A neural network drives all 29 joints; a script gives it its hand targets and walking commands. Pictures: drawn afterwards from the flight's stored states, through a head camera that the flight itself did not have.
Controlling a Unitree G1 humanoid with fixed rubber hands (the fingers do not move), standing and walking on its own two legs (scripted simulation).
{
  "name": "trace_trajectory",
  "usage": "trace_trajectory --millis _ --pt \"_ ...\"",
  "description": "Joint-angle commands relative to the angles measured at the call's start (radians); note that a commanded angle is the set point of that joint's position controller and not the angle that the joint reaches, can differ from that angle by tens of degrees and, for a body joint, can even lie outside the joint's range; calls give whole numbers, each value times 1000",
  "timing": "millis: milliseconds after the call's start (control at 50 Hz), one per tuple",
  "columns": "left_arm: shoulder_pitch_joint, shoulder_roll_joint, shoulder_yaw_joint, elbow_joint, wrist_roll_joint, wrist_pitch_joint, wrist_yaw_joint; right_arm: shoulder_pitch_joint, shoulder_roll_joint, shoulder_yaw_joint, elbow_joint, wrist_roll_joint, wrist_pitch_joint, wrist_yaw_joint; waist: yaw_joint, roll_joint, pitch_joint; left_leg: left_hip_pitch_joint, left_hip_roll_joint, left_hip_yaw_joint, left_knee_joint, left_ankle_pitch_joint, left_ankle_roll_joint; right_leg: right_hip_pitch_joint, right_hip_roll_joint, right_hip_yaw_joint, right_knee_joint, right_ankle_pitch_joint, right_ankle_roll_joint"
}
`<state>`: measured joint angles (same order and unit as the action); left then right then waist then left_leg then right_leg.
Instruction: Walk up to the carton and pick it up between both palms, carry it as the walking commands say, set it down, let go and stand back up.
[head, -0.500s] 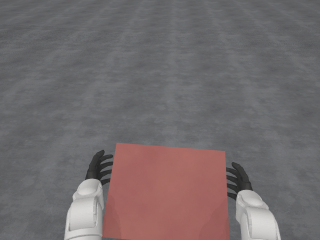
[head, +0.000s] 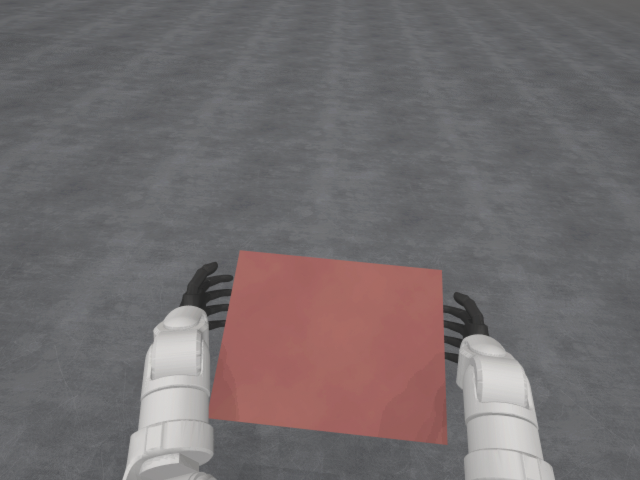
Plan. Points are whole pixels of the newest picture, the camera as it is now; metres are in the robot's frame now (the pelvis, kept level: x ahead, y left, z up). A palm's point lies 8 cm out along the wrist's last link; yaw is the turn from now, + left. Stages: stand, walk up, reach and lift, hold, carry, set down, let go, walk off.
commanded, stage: hold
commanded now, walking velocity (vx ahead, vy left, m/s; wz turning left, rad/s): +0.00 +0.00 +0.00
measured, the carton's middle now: (329, 352) +0.33 -0.02 -0.07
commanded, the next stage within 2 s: set down in 0.20 s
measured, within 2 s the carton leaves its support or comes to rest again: neither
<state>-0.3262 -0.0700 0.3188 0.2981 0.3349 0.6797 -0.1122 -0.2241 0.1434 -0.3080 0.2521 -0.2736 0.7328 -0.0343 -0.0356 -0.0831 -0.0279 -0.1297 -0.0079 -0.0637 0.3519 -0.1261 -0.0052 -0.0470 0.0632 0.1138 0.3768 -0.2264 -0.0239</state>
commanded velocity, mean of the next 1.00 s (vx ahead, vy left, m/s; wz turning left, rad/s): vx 0.00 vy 0.00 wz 0.00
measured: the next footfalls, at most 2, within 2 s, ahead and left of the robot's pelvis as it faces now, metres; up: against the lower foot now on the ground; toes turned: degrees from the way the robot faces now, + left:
none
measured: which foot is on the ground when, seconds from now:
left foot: down 0.00-1.00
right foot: down 0.00-1.00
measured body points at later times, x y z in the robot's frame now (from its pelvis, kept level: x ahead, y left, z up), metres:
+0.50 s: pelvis +0.01 +0.03 +0.00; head -0.01 +0.04 +0.45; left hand +0.33 +0.17 +0.01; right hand +0.27 -0.20 +0.00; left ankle +0.05 +0.13 -0.75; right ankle -0.01 -0.11 -0.75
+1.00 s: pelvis +0.00 +0.02 -0.03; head +0.08 +0.02 +0.41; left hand +0.33 +0.18 -0.08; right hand +0.29 -0.19 -0.08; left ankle +0.05 +0.13 -0.75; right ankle -0.01 -0.11 -0.75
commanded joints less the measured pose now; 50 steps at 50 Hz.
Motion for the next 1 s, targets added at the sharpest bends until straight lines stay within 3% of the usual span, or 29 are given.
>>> trace_trajectory --millis 0,40,60,100,160,180,200,240,260,280,300,320,380,400,420,440,460,480,520,600,640,660,680,700,860,880,900,960,980 --pt "-424 -792 -535 -21 -261 -12 -245 -661 906 599 -91 331 -77 291 80 144 -205 85 -78 47 -69 26 56 -33 -4 38 -119 112 42" --pt "-363 -774 -525 19 -260 7 -261 -632 855 553 -82 282 -63 262 -16 32 -186 124 -70 33 -56 31 59 -70 -31 60 -162 118 63" --pt "-321 -793 -579 -103 -276 18 -266 -523 892 598 -143 312 -62 258 -12 102 -225 132 -72 30 -59 75 57 24 -13 49 -148 191 58" --pt "-258 -830 -554 -39 -263 28 -252 -557 857 600 -126 311 -62 268 37 143 -149 130 -72 27 -87 115 41 -35 2 36 -145 195 44" --pt "-339 -776 -594 -121 -294 7 -268 -582 833 606 -179 298 -65 283 11 14 -243 139 -59 17 -95 99 47 5 18 16 -140 178 59" --pt "-389 -787 -640 -133 -325 3 -270 -624 794 598 -225 294 -74 271 -44 39 -272 135 -55 0 -82 102 48 15 20 22 -126 186 53" --pt "-372 -929 -667 17 -336 25 -255 -613 753 549 -137 291 -72 306 -66 219 -127 233 -52 1 -77 55 -4 -105 -9 -32 -149 122 0" --pt "-370 -910 -715 -29 -365 -5 -262 -509 732 510 -108 252 -87 318 -127 153 -157 228 -32 -32 -67 195 -6 -139 16 -35 -139 254 -6" --pt "-345 -917 -718 -13 -340 -5 -250 -437 734 470 -40 242 -100 316 -157 205 -189 308 -24 -54 -53 235 -23 -164 0 -24 -141 269 -8" --pt "-292 -890 -645 13 -318 -18 -248 -541 681 504 -116 232 -92 336 -70 114 -195 298 -35 -29 -47 140 -14 -129 7 -39 -151 156 -3" --pt "-312 -894 -649 29 -319 -25 -236 -579 661 475 -118 228 -106 342 -103 110 -136 252 -23 -54 -58 157 -15 -162 15 -40 -143 162 -8" --pt "-286 -891 -588 64 -296 -34 -221 -580 669 492 -104 234 -106 358 -40 96 -145 236 -25 -45 -49 138 -8 -155 8 -35 -133 146 -8" --pt "-417 -895 -594 0 -305 -104 -198 -603 700 540 -31 256 -150 397 21 94 -238 174 -44 0 -34 49 -18 -97 8 -37 -102 98 -9" --pt "-387 -884 -556 91 -294 -115 -188 -703 685 520 -77 254 -161 400 17 -18 -192 210 -32 -26 -37 12 2 -193 21 -64 -81 25 10" --pt "-366 -896 -549 84 -286 -118 -188 -684 698 559 -59 261 -169 404 56 35 -220 181 -57 -1 -25 18 2 -137 21 -47 -91 49 4" --pt "-308 -887 -486 199 -249 -112 -178 -724 672 485 -33 225 -184 399 47 25 -161 201 -42 -7 -27 -43 10 -191 8 -42 -88 -14 0" --pt "-340 -904 -566 110 -278 -129 -180 -693 701 508 -61 266 -198 407 25 57 -228 227 -28 -21 -5 85 1 -220 14 -36 -71 84 -6" --pt "-285 -896 -532 147 -278 -126 -164 -704 651 511 -34 257 -207 422 79 113 -254 243 -31 -4 -3 98 -10 -196 13 -35 -73 62 -20" --pt "-335 -880 -560 121 -290 -155 -165 -579 686 445 64 210 -208 398 -32 44 -232 212 -32 -16 18 181 -8 -210 13 -26 -70 182 0" --pt "-280 -834 -491 188 -240 -187 -171 -566 655 410 94 197 -246 400 -6 44 -260 175 -29 -22 29 183 -1 -200 8 -47 -29 189 3" --pt "-446 -843 -555 132 -280 -216 -166 -516 653 347 180 177 -268 390 -97 121 -243 178 -22 -14 50 143 -10 -300 -6 -23 -39 132 -16" --pt "-377 -833 -509 192 -225 -216 -172 -613 658 377 126 183 -285 383 -29 132 -265 157 -40 -13 82 145 -3 -310 -1 -30 -13 138 -12" --pt "-370 -779 -505 159 -224 -223 -168 -536 679 368 170 183 -286 374 -51 128 -243 76 -43 -16 96 213 8 -283 -13 -12 -9 257 0" --pt "-336 -818 -489 226 -247 -234 -167 -602 666 408 96 214 -303 375 -14 73 -300 62 -47 -15 105 188 9 -267 -16 -6 10 249 11" --pt "-462 -764 -520 185 -263 -362 -157 -591 698 399 202 172 -396 351 -70 0 -458 -114 -52 -12 244 169 19 -407 -7 -19 157 279 28" --pt "-365 -798 -501 215 -238 -362 -141 -589 670 431 151 193 -412 347 -41 49 -475 -99 -55 -22 244 224 14 -431 -14 -22 169 303 20" --pt "-346 -802 -515 254 -239 -366 -149 -562 675 394 176 183 -416 346 -76 25 -478 -142 -58 -35 268 234 21 -454 -14 -9 182 329 30" --pt "-316 -813 -482 296 -205 -360 -139 -660 673 428 160 218 -440 358 -3 117 -538 -140 -68 -17 292 166 16 -538 -11 -31 228 213 3" --pt "-360 -834 -532 308 -240 -373 -157 -641 658 413 150 196 -439 349 -98 60 -565 -212 -65 -23 316 189 11 -538 -10 -22 239 280 18"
